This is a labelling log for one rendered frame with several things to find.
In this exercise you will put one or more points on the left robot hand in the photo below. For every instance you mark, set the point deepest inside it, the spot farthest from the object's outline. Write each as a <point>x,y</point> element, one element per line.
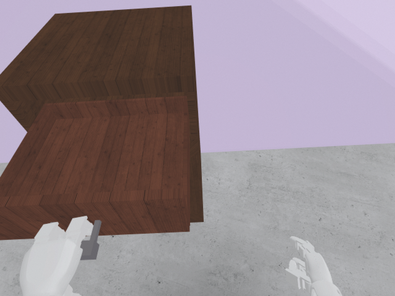
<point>49,265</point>

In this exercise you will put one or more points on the cabinet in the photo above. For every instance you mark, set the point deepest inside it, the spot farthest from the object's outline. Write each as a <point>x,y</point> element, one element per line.
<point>110,55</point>

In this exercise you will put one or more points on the right robot forearm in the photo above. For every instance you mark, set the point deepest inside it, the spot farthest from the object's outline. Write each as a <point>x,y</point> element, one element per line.
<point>324,288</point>

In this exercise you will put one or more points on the drawer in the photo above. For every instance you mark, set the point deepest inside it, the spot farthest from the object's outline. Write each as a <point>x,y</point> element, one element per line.
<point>125,162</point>

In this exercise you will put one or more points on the handle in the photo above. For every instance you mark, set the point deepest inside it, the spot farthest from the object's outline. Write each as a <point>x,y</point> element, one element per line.
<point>91,247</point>

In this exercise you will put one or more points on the right robot hand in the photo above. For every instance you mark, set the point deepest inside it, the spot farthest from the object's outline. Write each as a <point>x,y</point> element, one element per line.
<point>302,274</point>

